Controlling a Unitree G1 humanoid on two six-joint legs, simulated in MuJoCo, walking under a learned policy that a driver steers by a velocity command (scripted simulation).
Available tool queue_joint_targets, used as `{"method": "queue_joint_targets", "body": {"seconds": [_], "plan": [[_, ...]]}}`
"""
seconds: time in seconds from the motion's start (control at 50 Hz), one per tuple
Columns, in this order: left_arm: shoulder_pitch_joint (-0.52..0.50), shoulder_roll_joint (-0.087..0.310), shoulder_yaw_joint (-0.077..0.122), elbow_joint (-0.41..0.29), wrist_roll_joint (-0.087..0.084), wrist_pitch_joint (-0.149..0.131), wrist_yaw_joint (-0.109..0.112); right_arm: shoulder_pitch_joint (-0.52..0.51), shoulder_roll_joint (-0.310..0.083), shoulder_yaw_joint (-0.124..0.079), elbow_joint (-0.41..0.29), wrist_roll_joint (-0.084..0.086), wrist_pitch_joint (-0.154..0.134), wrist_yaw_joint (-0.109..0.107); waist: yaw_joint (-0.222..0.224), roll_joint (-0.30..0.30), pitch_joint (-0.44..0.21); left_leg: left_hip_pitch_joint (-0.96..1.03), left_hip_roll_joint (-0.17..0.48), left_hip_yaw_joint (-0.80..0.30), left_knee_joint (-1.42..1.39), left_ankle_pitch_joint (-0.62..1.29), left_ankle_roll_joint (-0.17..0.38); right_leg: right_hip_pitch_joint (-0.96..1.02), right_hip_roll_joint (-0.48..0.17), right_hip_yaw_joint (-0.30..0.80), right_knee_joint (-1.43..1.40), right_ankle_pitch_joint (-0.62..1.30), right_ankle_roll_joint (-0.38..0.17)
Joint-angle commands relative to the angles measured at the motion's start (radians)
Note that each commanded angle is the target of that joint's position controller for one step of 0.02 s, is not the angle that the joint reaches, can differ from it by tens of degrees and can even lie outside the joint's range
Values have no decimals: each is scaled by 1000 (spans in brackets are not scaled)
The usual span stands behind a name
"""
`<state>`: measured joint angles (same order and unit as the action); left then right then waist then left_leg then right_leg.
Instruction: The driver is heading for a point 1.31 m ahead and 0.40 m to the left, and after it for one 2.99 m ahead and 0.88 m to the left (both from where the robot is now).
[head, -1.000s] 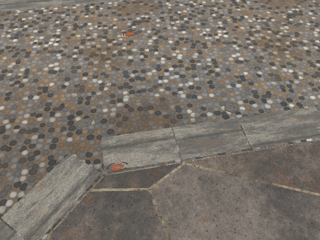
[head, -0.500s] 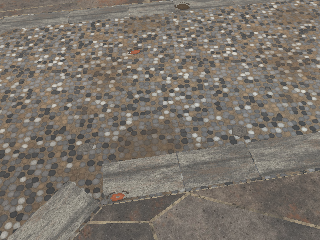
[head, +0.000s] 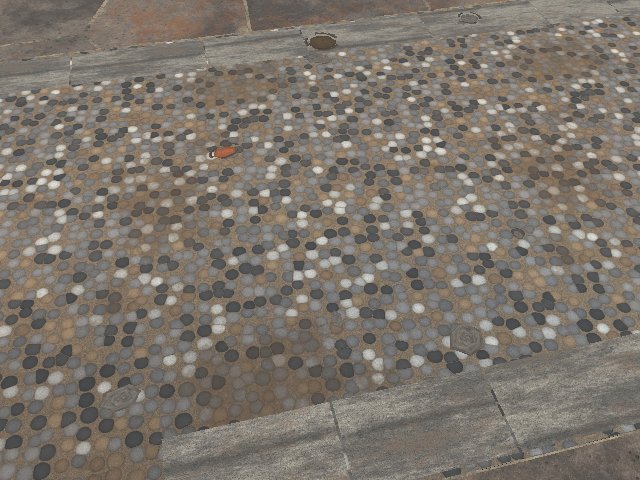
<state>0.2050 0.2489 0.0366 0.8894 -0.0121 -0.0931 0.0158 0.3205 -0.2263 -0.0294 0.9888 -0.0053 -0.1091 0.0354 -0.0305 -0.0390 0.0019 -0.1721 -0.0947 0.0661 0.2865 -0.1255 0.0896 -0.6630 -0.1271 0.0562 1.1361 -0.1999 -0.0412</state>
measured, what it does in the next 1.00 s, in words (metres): walks ahead, turning left: right foot, then left foot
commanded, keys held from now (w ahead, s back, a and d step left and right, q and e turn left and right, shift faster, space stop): w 0.20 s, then w+q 0.80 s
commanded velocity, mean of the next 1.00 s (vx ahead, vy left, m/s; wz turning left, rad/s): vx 0.50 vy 0.00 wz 0.34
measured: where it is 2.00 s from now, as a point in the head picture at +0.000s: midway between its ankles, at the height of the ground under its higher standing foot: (204, 309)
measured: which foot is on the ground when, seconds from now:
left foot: down 0.00-0.30, up 0.32-0.84, down 0.86-1.00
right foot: up 0.00-0.28, down 0.30-0.86, up 0.88-1.00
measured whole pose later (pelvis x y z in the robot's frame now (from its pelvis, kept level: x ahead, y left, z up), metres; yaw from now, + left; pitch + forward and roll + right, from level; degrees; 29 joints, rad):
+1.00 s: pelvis +0.52 +0.03 -0.01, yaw +24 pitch +2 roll +0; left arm 0.19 0.27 0.06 0.84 -0.02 -0.13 0.01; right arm 0.22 -0.26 -0.09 0.78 0.01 -0.06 0.03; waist -0.01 -0.01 0.05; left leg -0.35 -0.10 0.02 0.50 -0.18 0.11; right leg -0.44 -0.07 0.03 1.24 -0.38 -0.01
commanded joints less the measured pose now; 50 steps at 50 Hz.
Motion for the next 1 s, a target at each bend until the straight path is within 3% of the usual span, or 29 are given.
{"method": "queue_joint_targets", "body": {"seconds": [0.02,0.1,0.2,0.24,0.26,0.28,0.3,0.32,0.34,0.36,0.38,0.4,0.42,0.46,0.48,0.54,0.62,0.68,0.74,0.8,0.82,0.84,0.86,0.88,0.9,0.92,0.94,0.96,1.0], "plan": [[34,46,13,-43,13,4,6,-40,-132,-21,-55,1,-18,-19,47,72,54,-102,282,-209,-203,78,173,-23,-42,3,-141,163,26],[-130,29,7,-86,3,-8,-6,42,-158,-25,-37,17,-5,-34,-12,76,54,-18,263,-157,-186,92,128,12,4,-38,-431,311,34],[-253,43,3,-137,-10,-17,-37,116,-169,-31,-3,26,17,-37,-49,90,83,148,328,-179,-114,65,114,5,32,-42,-581,221,15],[-232,67,12,-145,-9,-28,-45,114,-176,-35,-2,28,28,-40,-20,100,73,174,349,-216,-54,111,100,80,52,-43,-631,138,-7],[-170,87,22,-133,-8,-34,-46,94,-185,-37,-7,28,34,-40,21,112,43,167,340,-217,10,213,88,178,78,-61,-656,108,-20],[-27,129,46,-91,-7,-38,-41,74,-172,-31,-16,22,38,-40,92,103,-38,133,286,-184,166,349,66,371,104,-78,-678,100,-43],[182,210,73,-47,5,-42,-31,54,-128,-12,-46,7,35,-37,174,38,-196,-39,218,-128,459,258,28,683,-32,55,-646,119,-105],[291,307,98,-23,21,-31,-29,165,0,22,-59,14,15,-34,144,-220,-339,-447,47,-44,840,-190,-47,1057,-282,474,-724,-18,-238],[298,211,73,-25,23,-31,-29,162,-72,6,-41,38,-6,-32,158,-209,-381,-551,58,-206,1011,-419,-40,1047,-312,653,-818,-88,-252],[206,150,53,-41,17,-34,-28,88,-150,-18,-64,60,-11,-32,138,-142,-236,-615,111,-220,1058,-350,-25,921,-288,493,-827,-65,-202],[114,114,39,-59,13,-34,-29,31,-151,-22,-77,57,-7,-38,106,-75,-158,-587,164,-192,1032,-258,-25,781,-247,348,-853,3,-169],[52,87,32,-61,13,-36,-34,0,-136,-28,-83,45,2,-45,79,-38,-90,-552,193,-185,972,-192,-30,663,-204,249,-899,49,-149],[19,61,25,-57,18,-39,-36,11,-122,-36,-81,40,18,-46,47,-53,-53,-501,219,-188,926,-147,-30,588,-164,158,-936,87,-128],[19,60,29,-36,24,-44,-35,40,-71,-35,-77,42,45,-42,21,-56,-22,-454,223,-175,906,-100,-33,518,-135,50,-973,184,-126],[27,71,33,-25,26,-46,-32,31,-65,-37,-87,42,54,-41,14,-45,-6,-474,223,-177,896,-74,-36,510,-132,6,-982,237,-129],[53,97,43,-5,32,-42,-16,-41,-65,-45,-129,33,65,-40,18,-18,25,-562,221,-197,801,32,-48,536,-138,-74,-998,306,-136],[72,123,49,4,28,-30,3,-163,-53,-42,-178,26,59,-19,47,-12,58,-563,211,-142,572,183,-51,569,-127,-170,-1016,289,-116],[128,140,56,23,19,-17,12,-272,-39,-34,-228,23,57,1,88,6,94,-591,208,-89,467,190,-37,653,-155,-211,-1004,302,-112],[159,154,63,35,7,3,12,-340,-38,-32,-276,28,57,20,102,1,111,-609,196,-41,407,108,-14,753,-181,-244,-949,374,-101],[121,194,75,20,-3,20,16,-307,-73,-50,-302,31,62,31,48,-46,52,-446,118,48,384,-33,34,777,-182,-291,-799,776,-72],[105,209,79,14,-6,27,19,-234,-102,-65,-293,34,64,31,1,-66,2,-338,76,74,384,-79,56,771,-176,-302,-682,927,-62],[79,220,80,6,-11,33,20,-98,-146,-91,-263,37,65,26,-79,-60,-71,-146,32,86,321,-45,89,720,-149,-318,-495,969,-40],[75,212,75,-9,-6,30,21,69,-225,-131,-218,34,69,7,-156,-3,-157,153,50,-15,261,-4,133,522,-104,-319,-219,756,5],[151,53,31,-55,38,7,5,88,-338,-149,-207,36,70,-11,-52,283,-211,480,317,-501,231,-7,273,76,68,-273,150,-237,61],[113,78,23,-95,-4,-46,-11,118,-313,-132,-242,19,54,-6,-66,242,-394,606,450,-930,31,-171,396,-93,167,-9,330,-414,60],[-18,135,39,-126,-42,-72,-19,101,-239,-113,-234,10,42,-3,-101,151,-272,549,417,-804,-6,-114,324,-198,111,41,325,-318,30],[-41,130,35,-135,-37,-82,-17,35,-194,-101,-242,20,34,-4,-60,94,-173,404,375,-654,2,-38,279,-186,65,36,237,-221,10],[-32,133,41,-118,-12,-77,-8,-54,-158,-89,-264,25,31,-3,-7,25,-113,241,330,-543,-1,58,243,-106,25,33,152,-164,15],[5,146,57,-118,10,-47,-7,-116,-126,-75,-289,15,30,-8,51,38,-79,63,280,-448,-43,164,222,26,-7,37,48,-115,35]]}}
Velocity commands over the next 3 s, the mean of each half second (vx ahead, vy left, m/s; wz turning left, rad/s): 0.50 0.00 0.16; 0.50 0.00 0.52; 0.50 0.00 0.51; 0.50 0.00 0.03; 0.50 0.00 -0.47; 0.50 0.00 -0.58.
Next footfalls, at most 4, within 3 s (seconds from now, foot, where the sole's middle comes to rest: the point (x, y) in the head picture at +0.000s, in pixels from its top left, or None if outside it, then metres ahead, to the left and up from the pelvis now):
0.30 right None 0.34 -0.17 -0.78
0.86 left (267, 452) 0.58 0.12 -0.78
1.36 right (283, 317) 0.93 0.09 -0.78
1.86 left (139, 313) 0.95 0.45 -0.78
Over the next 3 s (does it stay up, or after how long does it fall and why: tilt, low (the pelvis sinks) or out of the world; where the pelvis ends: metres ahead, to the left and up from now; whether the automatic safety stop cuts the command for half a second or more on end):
stays up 1.45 0.55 -0.01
